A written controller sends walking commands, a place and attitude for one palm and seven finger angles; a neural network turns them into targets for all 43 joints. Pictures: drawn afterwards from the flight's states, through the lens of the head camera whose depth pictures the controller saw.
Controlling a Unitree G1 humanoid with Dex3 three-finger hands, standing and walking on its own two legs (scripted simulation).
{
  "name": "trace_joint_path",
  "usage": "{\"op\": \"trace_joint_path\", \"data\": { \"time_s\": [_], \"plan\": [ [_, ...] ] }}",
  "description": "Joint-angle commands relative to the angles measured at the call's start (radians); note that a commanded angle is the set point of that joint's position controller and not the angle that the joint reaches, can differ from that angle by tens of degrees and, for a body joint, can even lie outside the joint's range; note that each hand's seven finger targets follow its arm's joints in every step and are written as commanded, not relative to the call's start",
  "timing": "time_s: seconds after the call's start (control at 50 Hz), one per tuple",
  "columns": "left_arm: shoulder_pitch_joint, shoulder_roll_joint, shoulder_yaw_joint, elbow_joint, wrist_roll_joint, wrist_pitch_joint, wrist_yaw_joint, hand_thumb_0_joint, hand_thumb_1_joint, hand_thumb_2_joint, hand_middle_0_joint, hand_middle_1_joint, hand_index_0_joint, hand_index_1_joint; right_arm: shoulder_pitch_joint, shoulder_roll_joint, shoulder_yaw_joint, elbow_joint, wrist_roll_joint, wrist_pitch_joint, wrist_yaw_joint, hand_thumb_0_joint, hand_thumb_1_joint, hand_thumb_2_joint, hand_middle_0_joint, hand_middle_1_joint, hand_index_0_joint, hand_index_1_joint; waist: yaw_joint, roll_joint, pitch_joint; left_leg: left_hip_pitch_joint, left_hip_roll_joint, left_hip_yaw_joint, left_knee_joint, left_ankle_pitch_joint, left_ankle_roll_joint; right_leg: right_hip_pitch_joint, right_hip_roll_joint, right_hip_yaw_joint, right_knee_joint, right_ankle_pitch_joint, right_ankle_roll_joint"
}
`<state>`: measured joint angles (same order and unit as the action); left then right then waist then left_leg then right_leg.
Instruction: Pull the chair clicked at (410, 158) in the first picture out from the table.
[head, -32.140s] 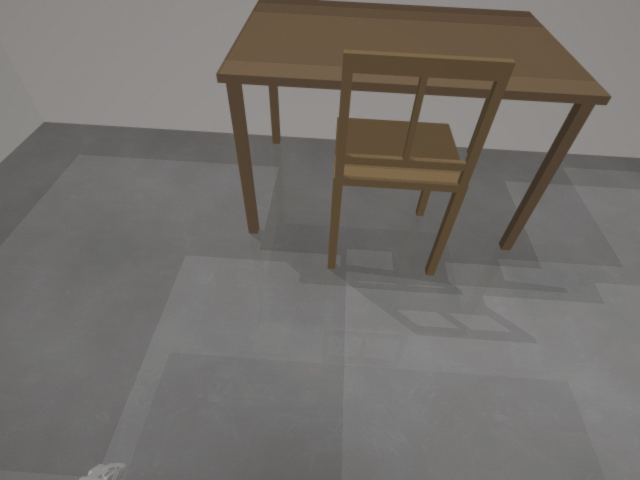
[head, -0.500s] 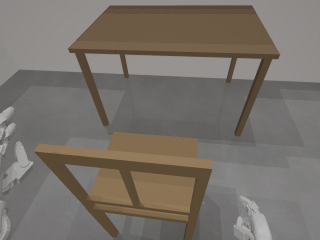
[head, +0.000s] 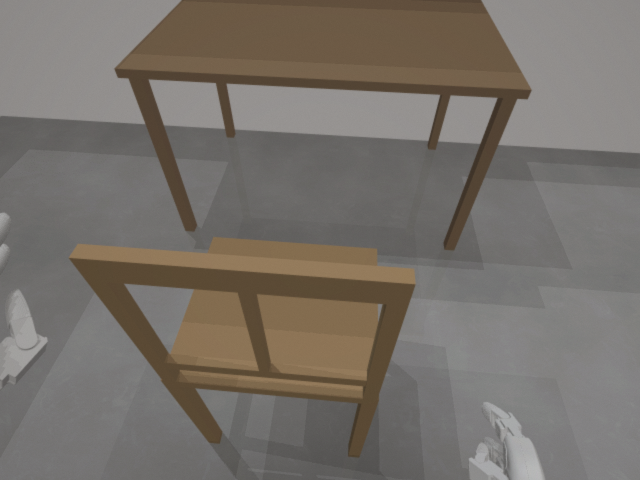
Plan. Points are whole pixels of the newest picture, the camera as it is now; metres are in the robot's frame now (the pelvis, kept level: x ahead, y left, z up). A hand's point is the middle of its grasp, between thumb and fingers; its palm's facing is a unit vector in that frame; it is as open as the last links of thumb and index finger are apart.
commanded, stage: step back with the hand held close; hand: left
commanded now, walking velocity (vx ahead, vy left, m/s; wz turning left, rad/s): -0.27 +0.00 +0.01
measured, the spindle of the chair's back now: (256, 332) +0.34 +0.13 -0.08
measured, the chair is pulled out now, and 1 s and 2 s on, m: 0.64 0.64 0.64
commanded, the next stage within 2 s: stop stepping back and stand still in 1.10 s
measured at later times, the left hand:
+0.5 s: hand out of the picture +0.13 +0.28 +0.17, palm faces +0.52 -0.71 -0.48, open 7.4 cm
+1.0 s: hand out of the picture +0.09 +0.24 +0.19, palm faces +0.39 -0.78 -0.50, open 7.4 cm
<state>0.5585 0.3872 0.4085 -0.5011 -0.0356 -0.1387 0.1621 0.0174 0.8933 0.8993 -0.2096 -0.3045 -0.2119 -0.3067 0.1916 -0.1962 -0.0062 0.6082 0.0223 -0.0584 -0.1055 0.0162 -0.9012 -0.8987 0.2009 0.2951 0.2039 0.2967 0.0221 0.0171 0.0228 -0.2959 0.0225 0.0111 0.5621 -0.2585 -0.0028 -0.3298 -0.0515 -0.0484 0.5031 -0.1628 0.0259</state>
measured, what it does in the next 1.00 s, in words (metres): walks backwards: right foot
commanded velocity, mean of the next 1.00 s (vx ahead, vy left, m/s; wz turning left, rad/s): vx -0.38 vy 0.00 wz -0.03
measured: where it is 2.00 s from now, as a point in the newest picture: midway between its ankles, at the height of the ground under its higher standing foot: outside the picture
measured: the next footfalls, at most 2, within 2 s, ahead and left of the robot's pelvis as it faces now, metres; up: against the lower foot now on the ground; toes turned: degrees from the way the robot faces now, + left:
right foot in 0.92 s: -0.13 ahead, -0.17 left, +0.00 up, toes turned +0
left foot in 1.12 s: -0.04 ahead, +0.09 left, +0.00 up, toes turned +0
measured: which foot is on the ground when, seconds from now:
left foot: down 0.00-0.96, up 0.98-1.00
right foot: down 0.00-0.64, up 0.66-0.90, down 0.92-1.00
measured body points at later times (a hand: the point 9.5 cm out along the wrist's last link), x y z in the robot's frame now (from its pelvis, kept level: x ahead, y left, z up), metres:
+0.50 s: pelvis -0.05 +0.00 -0.02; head -0.04 +0.01 +0.43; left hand +0.10 +0.31 +0.20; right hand +0.12 -0.22 -0.10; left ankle +0.02 +0.12 -0.73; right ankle +0.06 -0.13 -0.73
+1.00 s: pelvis -0.12 -0.01 -0.01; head -0.07 +0.00 +0.44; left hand +0.07 +0.28 +0.21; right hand +0.06 -0.23 -0.10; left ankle +0.00 +0.12 -0.72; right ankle -0.17 -0.17 -0.73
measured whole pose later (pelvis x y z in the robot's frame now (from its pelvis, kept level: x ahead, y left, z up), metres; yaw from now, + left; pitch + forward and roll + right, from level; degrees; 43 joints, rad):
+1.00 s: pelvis -0.12 -0.01 -0.01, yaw +0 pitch +2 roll -4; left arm 0.48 0.46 0.48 -0.57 -0.05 -0.33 0.10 0.02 0.89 0.90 -0.21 -0.30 -0.21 -0.31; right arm 0.16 -0.17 0.00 0.69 -0.02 -0.22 -0.04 0.01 -0.90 -0.90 0.20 0.30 0.21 0.30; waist 0.02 0.03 0.08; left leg -0.57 0.10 -0.03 0.73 -0.28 -0.02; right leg -0.18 0.02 -0.02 0.50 -0.34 0.03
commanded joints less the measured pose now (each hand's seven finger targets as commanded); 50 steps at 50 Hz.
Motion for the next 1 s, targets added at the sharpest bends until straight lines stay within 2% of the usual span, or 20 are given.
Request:
{"op": "trace_joint_path", "data": {
  "time_s": [0.0,0.1,0.16,0.24,0.32,0.4,0.48,0.52,0.58,0.6,0.62,0.64,0.68,0.72,0.8,0.86,0.9,0.94,0.96,0.98],
  "plan": [
    [-0.079,0.199,0.115,-0.173,0.003,-0.058,0.031,0.000,0.900,0.900,-0.200,-0.300,-0.200,-0.300,-0.068,-0.121,-0.040,-0.157,-0.009,-0.063,-0.007,0.000,-0.900,-0.900,0.200,0.300,0.200,0.300,-0.017,-0.087,-0.042,-0.075,0.032,-0.049,-0.032,-0.221,0.032,-0.044,-0.131,0.185,-0.233,-0.361,-0.070],
    [-0.084,0.215,0.135,-0.212,0.008,-0.074,0.040,0.000,0.900,0.900,-0.200,-0.300,-0.200,-0.300,-0.072,-0.128,-0.027,-0.171,-0.012,-0.077,-0.008,0.000,-0.900,-0.900,0.200,0.300,0.200,0.300,-0.018,0.014,-0.062,-0.143,0.078,-0.113,-0.144,-0.273,0.055,0.005,-0.076,0.112,-0.141,-0.365,-0.042],
    [-0.057,0.217,0.153,-0.254,0.009,-0.091,0.041,0.000,0.900,0.900,-0.200,-0.300,-0.200,-0.300,-0.073,-0.138,-0.030,-0.182,-0.004,-0.093,-0.007,0.000,-0.900,-0.900,0.200,0.300,0.200,0.300,-0.016,0.152,-0.102,-0.263,0.136,-0.172,-0.254,-0.296,0.078,0.179,-0.020,0.059,0.020,-0.200,-0.019],
    [-0.002,0.215,0.174,-0.230,0.013,-0.107,0.032,0.000,0.900,0.900,-0.200,-0.300,-0.200,-0.300,-0.085,-0.143,-0.045,-0.182,-0.001,-0.113,0.000,0.000,-0.900,-0.900,0.200,0.300,0.200,0.300,-0.012,0.197,-0.095,-0.364,0.161,-0.185,-0.264,-0.307,0.092,0.255,0.006,0.049,0.118,-0.069,-0.012],
    [-0.020,0.214,0.192,-0.224,0.017,-0.136,0.022,0.000,0.900,0.900,-0.200,-0.300,-0.200,-0.300,-0.071,-0.135,-0.048,-0.172,-0.010,-0.130,0.006,0.000,-0.900,-0.900,0.200,0.300,0.200,0.300,-0.012,0.124,-0.075,-0.433,0.150,-0.170,-0.211,-0.354,0.092,0.262,-0.002,0.092,0.131,-0.024,-0.021],
    [-0.106,0.207,0.188,-0.203,0.028,-0.162,0.017,0.000,0.900,0.900,-0.200,-0.300,-0.200,-0.300,-0.048,-0.143,-0.054,-0.161,-0.018,-0.140,0.010,0.000,-0.900,-0.900,0.200,0.300,0.200,0.300,-0.021,0.043,0.000,-0.484,0.102,-0.139,-0.104,-0.526,0.086,0.134,-0.032,0.206,0.025,-0.313,-0.052],
    [-0.129,0.231,0.165,-0.214,0.012,-0.161,0.023,0.000,0.900,0.900,-0.200,-0.300,-0.200,-0.300,-0.028,-0.118,-0.048,-0.122,-0.029,-0.138,0.023,0.000,-0.900,-0.900,0.200,0.300,0.200,0.300,-0.028,-0.168,-0.059,-0.124,0.000,-0.048,0.209,-0.293,0.023,-0.178,-0.179,0.333,-0.244,-0.429,-0.137],
    [-0.123,0.239,0.171,-0.217,0.006,-0.155,0.026,0.000,0.900,0.900,-0.200,-0.300,-0.200,-0.300,-0.026,-0.110,-0.046,-0.104,-0.033,-0.125,0.032,0.000,-0.900,-0.900,0.200,0.300,0.200,0.300,-0.029,-0.207,-0.135,-0.014,-0.018,-0.022,0.285,-0.225,0.015,-0.185,-0.223,0.300,-0.265,-0.380,-0.151],
    [-0.068,0.238,0.187,-0.263,0.005,-0.171,0.025,0.000,0.900,0.900,-0.200,-0.300,-0.200,-0.300,-0.040,-0.122,-0.042,-0.129,-0.027,-0.112,0.026,0.000,-0.900,-0.900,0.200,0.300,0.200,0.300,-0.034,-0.068,-0.132,-0.041,0.052,-0.122,-0.008,-0.290,0.055,-0.148,-0.116,0.184,-0.117,-0.366,-0.085],
    [-0.058,0.232,0.190,-0.280,0.007,-0.181,0.024,0.000,0.900,0.900,-0.200,-0.300,-0.200,-0.300,-0.054,-0.131,-0.042,-0.139,-0.026,-0.116,0.020,0.000,-0.900,-0.900,0.200,0.300,0.200,0.300,-0.036,0.058,-0.105,-0.131,0.135,-0.222,-0.151,-0.354,0.094,-0.117,-0.039,0.127,0.046,-0.369,-0.048],
    [-0.048,0.218,0.201,-0.305,0.010,-0.192,0.028,0.000,0.900,0.900,-0.200,-0.300,-0.200,-0.300,-0.072,-0.143,-0.044,-0.144,-0.027,-0.132,0.015,0.000,-0.900,-0.900,0.200,0.300,0.200,0.300,-0.045,0.286,-0.104,-0.297,0.280,-0.374,-0.329,-0.476,0.154,-0.007,0.064,0.039,0.367,-0.296,-0.011],
    [-0.072,0.236,0.213,-0.306,0.012,-0.190,0.035,0.000,0.900,0.900,-0.200,-0.300,-0.200,-0.300,-0.087,-0.123,-0.052,-0.132,-0.033,-0.145,0.008,0.000,-0.900,-0.900,0.200,0.300,0.200,0.300,-0.056,0.379,-0.101,-0.365,0.366,-0.456,-0.413,-0.433,0.202,0.009,0.099,0.072,0.643,-0.324,0.005],
    [-0.128,0.242,0.202,-0.394,-0.010,-0.211,0.023,0.000,0.900,0.900,-0.200,-0.300,-0.200,-0.300,-0.065,-0.114,-0.071,-0.109,-0.036,-0.170,0.017,0.000,-0.900,-0.900,0.200,0.300,0.200,0.300,-0.053,0.211,-0.127,-0.223,0.347,-0.334,-0.289,-0.104,0.185,-0.093,0.081,0.141,0.744,-0.358,-0.005],
    [-0.031,0.218,0.213,-0.314,-0.030,-0.211,0.012,0.000,0.900,0.900,-0.200,-0.300,-0.200,-0.300,-0.044,-0.137,-0.094,-0.103,-0.015,-0.184,0.040,0.000,-0.900,-0.900,0.200,0.300,0.200,0.300,-0.027,0.194,-0.159,-0.102,0.275,-0.170,-0.213,-0.056,0.132,-0.093,0.068,0.081,0.594,-0.360,-0.011],
    [-0.078,0.223,0.204,-0.296,-0.034,-0.214,-0.002,0.000,0.900,0.900,-0.200,-0.300,-0.200,-0.300,-0.036,-0.125,-0.062,-0.071,-0.034,-0.206,0.038,0.000,-0.900,-0.900,0.200,0.300,0.200,0.300,-0.032,0.274,-0.095,-0.077,0.275,-0.215,-0.257,-0.075,0.117,-0.007,0.048,0.043,0.207,-0.354,-0.023],
    [-0.098,0.226,0.195,-0.260,-0.029,-0.235,-0.024,0.000,0.900,0.900,-0.200,-0.300,-0.200,-0.300,-0.040,-0.128,-0.055,-0.053,-0.047,-0.225,0.040,0.000,-0.900,-0.900,0.200,0.300,0.200,0.300,-0.013,0.240,-0.134,-0.009,0.247,-0.197,-0.158,-0.017,0.081,0.100,0.045,0.028,-0.106,-0.168,-0.036],
    [-0.094,0.255,0.209,-0.250,-0.028,-0.256,-0.036,0.000,0.900,0.900,-0.200,-0.300,-0.200,-0.300,-0.039,-0.122,-0.059,-0.048,-0.045,-0.224,0.047,0.000,-0.900,-0.900,0.200,0.300,0.200,0.300,-0.007,0.106,-0.147,0.044,0.166,-0.109,-0.011,-0.018,0.036,0.070,-0.013,0.056,-0.236,-0.065,-0.057],
    [-0.066,0.297,0.216,-0.252,-0.033,-0.265,-0.038,0.000,0.900,0.900,-0.200,-0.300,-0.200,-0.300,-0.021,-0.100,-0.062,-0.053,-0.033,-0.220,0.047,0.000,-0.900,-0.900,0.200,0.300,0.200,0.300,-0.012,-0.216,-0.196,-0.018,-0.024,0.041,0.316,-0.133,-0.034,0.055,-0.218,0.254,-0.246,0.215,-0.185],
    [-0.055,0.290,0.205,-0.250,-0.035,-0.258,-0.037,0.000,0.900,0.900,-0.200,-0.300,-0.200,-0.300,-0.056,-0.125,-0.085,-0.072,-0.015,-0.214,0.044,0.000,-0.900,-0.900,0.200,0.300,0.200,0.300,-0.005,-0.340,-0.167,-0.130,-0.064,-0.014,0.495,-0.221,-0.022,0.064,-0.294,0.337,-0.207,0.430,-0.239],
    [-0.032,0.290,0.232,-0.223,-0.023,-0.248,-0.037,0.000,0.900,0.900,-0.200,-0.300,-0.200,-0.300,-0.093,-0.106,-0.076,-0.091,-0.011,-0.195,0.037,0.000,-0.900,-0.900,0.200,0.300,0.200,0.300,0.005,-0.328,-0.150,-0.259,-0.033,-0.035,0.537,-0.289,-0.009,0.177,-0.310,0.275,-0.137,0.668,-0.268]
  ]
}}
